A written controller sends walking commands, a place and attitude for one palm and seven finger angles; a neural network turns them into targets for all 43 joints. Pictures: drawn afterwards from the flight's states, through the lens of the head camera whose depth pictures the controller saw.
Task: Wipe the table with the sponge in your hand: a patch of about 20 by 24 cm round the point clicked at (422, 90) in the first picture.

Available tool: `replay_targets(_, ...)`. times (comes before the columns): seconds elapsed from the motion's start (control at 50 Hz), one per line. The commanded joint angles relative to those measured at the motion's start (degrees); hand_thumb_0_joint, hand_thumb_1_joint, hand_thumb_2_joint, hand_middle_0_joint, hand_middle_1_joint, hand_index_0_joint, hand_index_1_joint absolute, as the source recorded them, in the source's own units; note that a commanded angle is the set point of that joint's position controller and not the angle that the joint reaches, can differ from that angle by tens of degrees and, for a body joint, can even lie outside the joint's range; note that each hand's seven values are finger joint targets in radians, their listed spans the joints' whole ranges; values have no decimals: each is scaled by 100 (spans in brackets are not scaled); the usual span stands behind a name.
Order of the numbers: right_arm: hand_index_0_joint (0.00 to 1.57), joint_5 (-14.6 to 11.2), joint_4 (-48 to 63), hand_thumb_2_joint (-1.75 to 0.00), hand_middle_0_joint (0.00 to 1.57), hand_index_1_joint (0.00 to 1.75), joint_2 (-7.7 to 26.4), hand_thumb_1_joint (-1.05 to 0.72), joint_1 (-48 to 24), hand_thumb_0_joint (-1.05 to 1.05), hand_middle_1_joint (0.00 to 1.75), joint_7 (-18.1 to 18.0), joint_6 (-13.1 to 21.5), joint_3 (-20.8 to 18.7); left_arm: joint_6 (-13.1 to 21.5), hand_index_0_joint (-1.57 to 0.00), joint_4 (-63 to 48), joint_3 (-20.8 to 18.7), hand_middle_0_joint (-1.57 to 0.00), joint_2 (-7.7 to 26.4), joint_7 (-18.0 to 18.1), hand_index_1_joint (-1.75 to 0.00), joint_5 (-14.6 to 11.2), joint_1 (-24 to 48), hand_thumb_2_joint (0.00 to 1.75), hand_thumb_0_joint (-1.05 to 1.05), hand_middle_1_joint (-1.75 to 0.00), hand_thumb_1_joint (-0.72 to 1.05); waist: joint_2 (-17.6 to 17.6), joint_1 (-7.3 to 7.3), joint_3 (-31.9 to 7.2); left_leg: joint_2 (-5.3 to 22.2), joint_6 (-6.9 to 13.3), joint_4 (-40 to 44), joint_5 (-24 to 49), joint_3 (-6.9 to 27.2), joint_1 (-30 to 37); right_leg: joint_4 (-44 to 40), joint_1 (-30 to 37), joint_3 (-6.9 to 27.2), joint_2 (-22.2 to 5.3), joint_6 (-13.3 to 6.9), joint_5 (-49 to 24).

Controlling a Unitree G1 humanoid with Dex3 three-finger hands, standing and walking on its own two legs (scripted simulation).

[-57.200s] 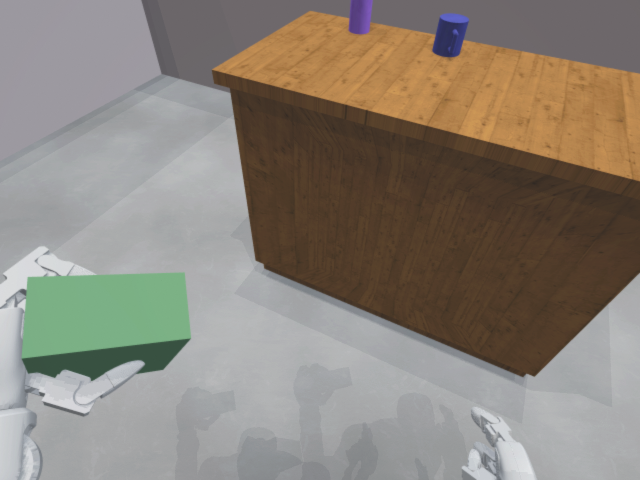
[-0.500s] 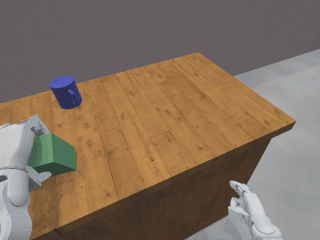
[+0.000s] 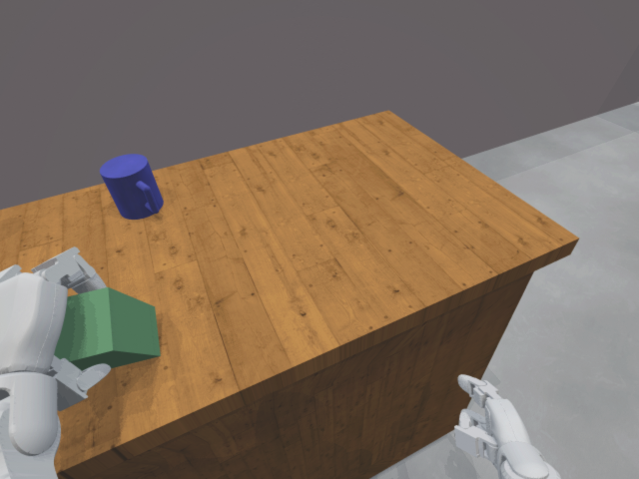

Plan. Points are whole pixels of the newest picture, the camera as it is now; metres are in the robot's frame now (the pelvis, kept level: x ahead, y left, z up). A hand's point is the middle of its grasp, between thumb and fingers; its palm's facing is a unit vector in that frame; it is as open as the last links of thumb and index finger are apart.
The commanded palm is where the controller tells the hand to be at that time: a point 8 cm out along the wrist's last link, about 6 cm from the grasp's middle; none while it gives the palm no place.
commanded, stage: lift the sponge slowly off the table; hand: left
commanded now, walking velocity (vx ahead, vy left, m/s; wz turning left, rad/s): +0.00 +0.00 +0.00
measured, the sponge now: (82, 342) +0.20 +0.31 +0.12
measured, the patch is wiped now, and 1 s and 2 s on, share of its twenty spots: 1.00 1.00 1.00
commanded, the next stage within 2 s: bring the sponge back beside the body in 2.00 s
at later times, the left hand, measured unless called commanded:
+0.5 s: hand (73, 333) +0.18 +0.27 +0.18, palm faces +0.35 -0.19 -0.92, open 9.7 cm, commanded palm +0.12 +0.26 +0.22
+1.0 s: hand (80, 327) +0.17 +0.25 +0.20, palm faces +0.31 -0.16 -0.94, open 9.8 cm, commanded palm +0.12 +0.25 +0.26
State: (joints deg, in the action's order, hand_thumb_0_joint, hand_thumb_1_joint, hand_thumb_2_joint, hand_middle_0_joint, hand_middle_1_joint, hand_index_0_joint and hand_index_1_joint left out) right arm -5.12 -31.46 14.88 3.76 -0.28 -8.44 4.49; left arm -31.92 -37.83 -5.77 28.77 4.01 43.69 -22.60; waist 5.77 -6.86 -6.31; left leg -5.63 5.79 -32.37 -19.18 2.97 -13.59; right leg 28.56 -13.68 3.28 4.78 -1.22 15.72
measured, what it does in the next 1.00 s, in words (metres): shifts its weight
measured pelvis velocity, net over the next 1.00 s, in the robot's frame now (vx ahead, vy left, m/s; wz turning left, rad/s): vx -0.02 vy -0.05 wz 0.02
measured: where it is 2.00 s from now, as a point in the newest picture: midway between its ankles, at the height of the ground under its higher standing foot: outside the picture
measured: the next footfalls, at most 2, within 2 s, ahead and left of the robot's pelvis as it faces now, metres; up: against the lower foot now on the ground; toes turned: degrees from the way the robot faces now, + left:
none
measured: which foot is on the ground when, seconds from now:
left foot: down 0.00-1.00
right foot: down 0.00-1.00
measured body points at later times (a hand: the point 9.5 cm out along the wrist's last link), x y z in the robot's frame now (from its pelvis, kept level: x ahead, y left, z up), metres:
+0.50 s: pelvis +0.00 -0.02 +0.00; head -0.03 -0.05 +0.45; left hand +0.16 +0.27 +0.23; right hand +0.27 -0.19 -0.05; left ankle -0.03 +0.05 -0.73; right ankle -0.01 -0.12 -0.73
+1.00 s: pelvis -0.02 -0.05 +0.00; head -0.06 -0.09 +0.45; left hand +0.15 +0.25 +0.25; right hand +0.26 -0.22 -0.04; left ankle -0.03 +0.05 -0.73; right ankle -0.01 -0.12 -0.73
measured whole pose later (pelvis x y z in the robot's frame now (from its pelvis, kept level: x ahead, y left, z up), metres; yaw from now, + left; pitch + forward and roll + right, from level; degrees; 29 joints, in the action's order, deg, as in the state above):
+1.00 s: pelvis -0.02 -0.05 +0.00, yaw +1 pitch -4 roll +0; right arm -4.7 -33.1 15.1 0.4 -4.9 -4.5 6.2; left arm -36.2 -31.5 -3.7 36.0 -4.9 39.6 -9.7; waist 5.8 -8.9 -2.9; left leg -4.0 2.0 -28.4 -15.9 5.0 -8.3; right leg 26.6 -9.2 1.4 6.0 -4.9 13.4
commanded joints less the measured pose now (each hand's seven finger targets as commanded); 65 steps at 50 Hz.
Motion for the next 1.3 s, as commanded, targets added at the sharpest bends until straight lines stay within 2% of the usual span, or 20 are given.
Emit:
replay_targets(0.0, 20, -5, 1182, -90, 20, 30, 536, -90, -1407, 0, 30, -75, 404, -214, -192, -120, -561, -58, -120, 477, -202, -160, -346, 99, 130, 0, -160, 10, -510, -86, -272, 676, -429, 586, 1755, 471, -146, -192, 376, -250, -152, -250, -969)
replay_targets(0.06, 20, 14, 1068, -90, 20, 30, 560, -90, -1354, 0, 30, -127, 395, -217, -211, -120, -247, -144, -120, 589, -204, -160, -363, 95, 130, 0, -160, 10, -557, -75, -69, 664, -405, 607, 1625, 445, -183, -261, 307, -256, -157, -250, -852)
replay_targets(0.18, 20, -2, 1165, -90, 20, 30, 508, -90, -1579, 0, 30, -145, 596, -198, -241, -120, -722, -19, -120, 560, -234, -160, -299, 381, 130, 0, -160, 10, -231, -112, -320, 692, -458, 703, 1742, 599, 23, -185, 426, -99, -69, -306, -941)
replay_targets(0.24, 20, 39, 1086, -90, 20, 30, 517, -90, -1455, 0, 30, -167, 612, -208, -220, -120, -616, 14, -120, 546, -243, -160, -364, 437, 130, 0, -160, 10, -407, -87, -272, 652, -445, 633, 1852, 529, 7, -233, 427, -234, -148, -277, -1051)
replay_targets(0.38, 20, 50, 1067, -90, 20, 30, 504, -90, -1643, 0, 30, -235, 639, -139, -315, -120, -749, -360, -120, 1059, -297, -160, -250, 710, 130, 0, -160, 10, -344, -150, -364, 565, -379, 604, 1990, 480, 166, -328, 592, 92, -132, -340, -1307)
replay_targets(0.54, 20, 72, 1050, -90, 20, 30, 480, -90, -1615, 0, 30, -315, 637, -104, -337, -120, -856, -317, -120, 1197, -393, -160, -272, 1251, 130, 0, -160, 10, -206, -127, -409, 518, -361, 584, 2254, 412, 347, -371, 687, -49, -214, -317, -1494)
replay_targets(0.58, 20, 50, 1075, -90, 20, 30, 464, -90, -1779, 0, 30, -313, 674, -83, -392, -120, -990, -452, -120, 1374, -422, -160, -215, 1251, 130, 0, -160, 10, -20, -167, -449, 513, -342, 632, 2189, 461, 413, -423, 698, 191, -144, -373, -1447)
replay_targets(0.64, 20, 92, 1028, -90, 20, 30, 483, -90, -1674, 0, 30, -345, 640, -78, -361, -120, -862, -505, -120, 1464, -452, -160, -245, 1384, 130, 0, -160, 10, -211, -160, -507, 476, -339, 564, 2365, 383, 429, -407, 810, 49, -238, -336, -1667)
replay_targets(0.68, 20, 60, 1055, -90, 20, 30, 470, -90, -1830, 0, 30, -352, 671, -60, -402, -120, -1033, -570, -120, 1598, -483, -160, -188, 1530, 130, 0, -160, 10, -39, -169, -496, 477, -325, 630, 2226, 426, 494, -477, 746, 278, -164, -379, -1507)
replay_targets(0.74, 20, 92, 983, -90, 20, 30, 500, -90, -1692, 0, 30, -397, 627, -62, -359, -120, -737, -699, -120, 1799, -496, -160, -202, 1735, 130, 0, -160, 10, -257, -154, -395, 446, -323, 593, 2185, 361, 455, -520, 742, 138, -242, -329, -1414)
replay_targets(0.8, 20, 71, 1046, -90, 20, 30, 493, -90, -1766, 0, 30, -437, 692, -53, -352, -120, -929, -742, -120, 1986, -501, -160, -153, 2286, 130, 0, -160, 10, 124, -190, -503, 423, -313, 664, 2047, 399, 515, -560, 767, 212, -231, -370, -1161)
replay_targets(0.82, 20, 83, 985, -90, 20, 30, 486, -90, -1746, 0, 30, -470, 692, -52, -347, -120, -594, -687, -120, 1936, -516, -160, -147, 2282, 130, 0, -160, 10, -63, -167, -314, 411, -312, 654, 1993, 359, 482, -603, 640, 194, -237, -356, -1063)
replay_targets(0.88, 20, 42, 1001, -90, 20, 30, 486, -90, -1922, 0, 30, -475, 761, -35, -352, -120, -627, -742, -120, 2075, -564, -160, -86, 2504, 130, 0, -160, 10, 173, -185, -413, 391, -314, 717, 1907, 398, 568, -677, 681, 419, -188, -404, -979)
replay_targets(0.96, 20, 60, 928, -90, 20, 30, 514, -90, -1824, 0, 30, -520, 735, -39, -284, -120, -192, -732, -120, 2088, -692, -160, -178, 2535, 130, 0, -160, 10, -228, -175, -339, 358, -301, 642, 1825, 297, 462, -716, 688, 245, -311, -294, -962)
replay_targets(0.98, 20, 19, 937, -90, 20, 30, 511, -90, -1951, 0, 30, -518, 791, -34, -315, -120, -188, -877, -120, 2246, -700, -160, -150, 2566, 130, 0, -160, 10, -88, -181, -315, 365, -309, 689, 1695, 351, 492, -802, 593, 493, -239, -345, -750)
replay_targets(1.06, 20, 43, 872, -90, 20, 30, 567, -90, -1832, 0, 30, -588, 766, -38, -206, -120, 213, -923, -120, 2416, -811, -160, -180, 2870, 130, 0, -160, 10, -209, -175, -335, 327, -313, 613, 1512, 253, 388, -805, 596, 334, -355, -265, -541)
replay_targets(1.08, 20, 9, 928, -90, 20, 30, 540, -90, -2034, 0, 30, -570, 843, -23, -213, -120, 63, -884, -120, 2388, -829, -160, -137, 2936, 130, 0, -160, 10, 111, -191, -371, 318, -327, 640, 1474, 296, 447, -843, 546, 543, -304, -330, -444)
replay_targets(1.16, 20, 47, 902, -90, 20, 30, 561, -90, -1871, 0, 30, -652, 845, -40, -95, -120, 313, -924, -120, 2512, -913, -160, -205, 3149, 130, 0, -160, 10, -196, -198, -366, 305, -311, 563, 1381, 228, 365, -840, 577, 385, -422, -244, -322)
replay_targets(1.26, 20, 58, 844, -90, 20, 30, 609, -90, -1867, 0, 30, -755, 936, -53, 58, -120, 892, -951, -120, 2811, -999, -160, -96, 3922, 130, 0, -160, 10, -329, -161, -219, 273, -336, 479, 951, 202, 245, -1015, 375, 621, -512, -229, 447)
replay_targets(1.28, 20, 32, 860, -90, 20, 30, 595, -90, -2013, 0, 30, -753, 1010, -45, 57, -120, 837, -915, -120, 2841, -1010, -160, -16, 4110, 130, 0, -160, 10, -12, -144, -224, 272, -349, 502, 875, 234, 280, -1080, 290, 871, -493, -302, 630)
